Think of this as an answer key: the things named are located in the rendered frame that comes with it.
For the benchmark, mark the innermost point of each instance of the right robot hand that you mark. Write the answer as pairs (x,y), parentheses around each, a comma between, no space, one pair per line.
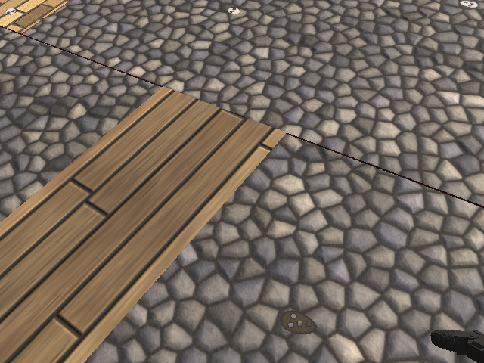
(461,342)

